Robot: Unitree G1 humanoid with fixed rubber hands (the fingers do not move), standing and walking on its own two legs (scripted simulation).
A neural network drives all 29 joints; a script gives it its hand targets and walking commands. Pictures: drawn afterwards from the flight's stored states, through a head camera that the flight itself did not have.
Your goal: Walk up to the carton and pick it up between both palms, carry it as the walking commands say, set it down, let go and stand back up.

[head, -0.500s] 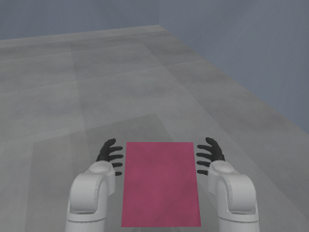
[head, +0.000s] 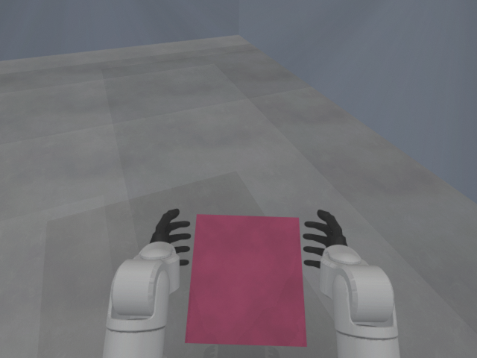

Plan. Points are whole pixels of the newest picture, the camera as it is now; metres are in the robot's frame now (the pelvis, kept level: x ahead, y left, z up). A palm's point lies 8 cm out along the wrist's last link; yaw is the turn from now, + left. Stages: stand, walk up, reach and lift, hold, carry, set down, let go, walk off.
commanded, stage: carry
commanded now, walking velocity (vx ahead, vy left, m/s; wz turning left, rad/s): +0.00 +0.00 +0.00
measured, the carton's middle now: (245, 279) +0.29 +0.00 -0.02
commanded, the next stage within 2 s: none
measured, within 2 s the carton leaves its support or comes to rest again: neither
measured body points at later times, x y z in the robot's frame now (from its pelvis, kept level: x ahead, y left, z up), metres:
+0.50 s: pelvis +0.01 +0.01 +0.00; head -0.01 +0.01 +0.45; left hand +0.29 +0.14 +0.09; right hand +0.29 -0.12 +0.09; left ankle +0.03 +0.11 -0.73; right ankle +0.06 -0.11 -0.73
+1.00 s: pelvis +0.01 +0.01 +0.00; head +0.00 +0.01 +0.45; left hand +0.30 +0.14 +0.09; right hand +0.30 -0.12 +0.09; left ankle +0.03 +0.11 -0.73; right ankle +0.06 -0.11 -0.73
